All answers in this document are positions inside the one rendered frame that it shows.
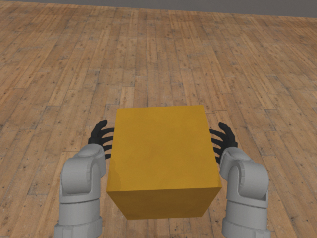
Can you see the right robot hand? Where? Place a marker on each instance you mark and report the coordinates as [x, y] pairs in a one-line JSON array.
[[228, 140]]

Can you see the carton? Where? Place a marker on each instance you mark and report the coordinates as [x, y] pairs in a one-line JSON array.
[[162, 163]]

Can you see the right robot forearm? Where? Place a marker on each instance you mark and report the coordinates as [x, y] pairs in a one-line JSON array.
[[247, 195]]

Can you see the left robot hand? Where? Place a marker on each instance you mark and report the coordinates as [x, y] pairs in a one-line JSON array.
[[97, 134]]

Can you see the left robot forearm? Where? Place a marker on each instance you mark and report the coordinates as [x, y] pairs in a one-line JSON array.
[[79, 193]]

